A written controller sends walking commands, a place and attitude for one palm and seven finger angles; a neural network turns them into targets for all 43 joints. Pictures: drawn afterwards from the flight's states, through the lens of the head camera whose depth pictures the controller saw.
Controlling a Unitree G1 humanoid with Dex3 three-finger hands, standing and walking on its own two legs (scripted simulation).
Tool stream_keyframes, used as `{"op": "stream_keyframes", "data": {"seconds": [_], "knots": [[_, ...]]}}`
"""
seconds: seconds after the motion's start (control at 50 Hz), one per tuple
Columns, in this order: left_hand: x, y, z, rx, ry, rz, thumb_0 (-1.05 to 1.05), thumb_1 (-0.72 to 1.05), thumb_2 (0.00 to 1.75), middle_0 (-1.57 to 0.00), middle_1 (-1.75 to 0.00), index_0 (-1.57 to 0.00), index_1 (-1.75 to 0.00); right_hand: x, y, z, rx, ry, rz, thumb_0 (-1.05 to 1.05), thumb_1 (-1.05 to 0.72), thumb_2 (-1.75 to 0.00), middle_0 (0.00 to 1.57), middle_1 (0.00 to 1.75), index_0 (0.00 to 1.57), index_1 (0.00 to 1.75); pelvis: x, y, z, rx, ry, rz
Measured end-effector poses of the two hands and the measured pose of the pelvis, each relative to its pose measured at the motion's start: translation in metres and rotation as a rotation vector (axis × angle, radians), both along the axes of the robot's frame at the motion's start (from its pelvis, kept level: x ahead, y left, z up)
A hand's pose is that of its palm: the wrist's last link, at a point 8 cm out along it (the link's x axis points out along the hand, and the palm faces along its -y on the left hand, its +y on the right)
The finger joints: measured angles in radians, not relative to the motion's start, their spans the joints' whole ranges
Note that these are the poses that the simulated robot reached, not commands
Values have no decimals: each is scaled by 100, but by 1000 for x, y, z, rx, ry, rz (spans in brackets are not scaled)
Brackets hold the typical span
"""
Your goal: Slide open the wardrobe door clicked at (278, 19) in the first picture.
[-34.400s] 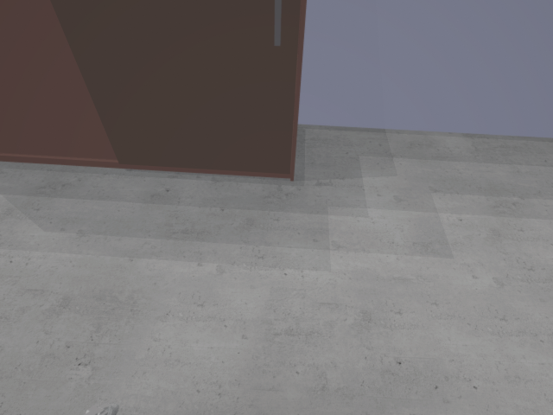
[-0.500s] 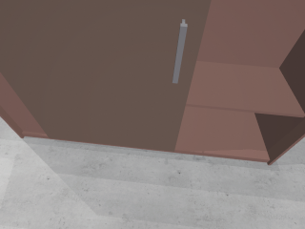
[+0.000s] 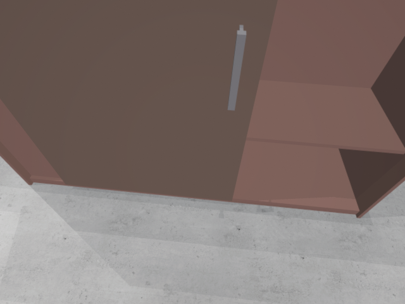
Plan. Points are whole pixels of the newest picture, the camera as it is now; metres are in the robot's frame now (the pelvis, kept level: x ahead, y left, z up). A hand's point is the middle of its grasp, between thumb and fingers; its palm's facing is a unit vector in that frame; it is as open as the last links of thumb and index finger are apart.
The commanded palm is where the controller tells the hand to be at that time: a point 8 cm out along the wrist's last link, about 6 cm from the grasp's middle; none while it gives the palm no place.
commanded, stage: look to check the result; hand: right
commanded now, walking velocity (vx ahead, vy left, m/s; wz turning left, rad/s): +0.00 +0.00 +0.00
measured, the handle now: (235, 71) +0.70 -0.04 +0.09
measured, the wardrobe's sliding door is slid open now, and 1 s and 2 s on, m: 0.69 0.69 0.69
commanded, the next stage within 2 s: stand and wait in 0.02 s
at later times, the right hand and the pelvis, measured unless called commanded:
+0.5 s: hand out of the picture +0.03 -0.18 -0.18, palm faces -0.01 +0.98 -0.21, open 7.3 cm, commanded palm none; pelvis +0.00 +0.00 +0.00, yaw +0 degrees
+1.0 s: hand out of the picture +0.04 -0.19 -0.17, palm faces -0.01 +0.97 -0.23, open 7.3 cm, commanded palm none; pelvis +0.00 +0.00 +0.00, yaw +0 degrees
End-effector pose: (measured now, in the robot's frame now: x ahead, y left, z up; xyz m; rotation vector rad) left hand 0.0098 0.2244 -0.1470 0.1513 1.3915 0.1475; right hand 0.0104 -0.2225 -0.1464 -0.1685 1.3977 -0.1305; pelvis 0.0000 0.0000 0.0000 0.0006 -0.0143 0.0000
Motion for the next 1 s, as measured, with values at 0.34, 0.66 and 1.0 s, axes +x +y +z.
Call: {"op": "stream_keyframes", "data": {"seconds": [0.34, 0.66, 1.0], "knots": [[8, 5, 1, 6, -9, -5, 0, 91, 90, -20, -30, -20, -30, 10, -6, 2, -16, -14, 6, 0, -91, -90, 20, 30, 20, 30, 3, 1, 1, -1, 1, 0], [16, 15, 5, 28, -25, -11, 0, 91, 90, -20, -30, -20, -30, 19, -10, 3, -22, -38, 13, 0, -91, -90, 20, 30, 20, 30, 4, 3, 1, 1, -2, -1], [22, 21, 8, 43, -38, -21, 0, 91, 90, -20, -30, -20, -30, 22, -18, 6, -37, -46, 16, 1, -91, -90, 21, 30, 20, 30, 5, 2, 2, 1, -4, -1]]}}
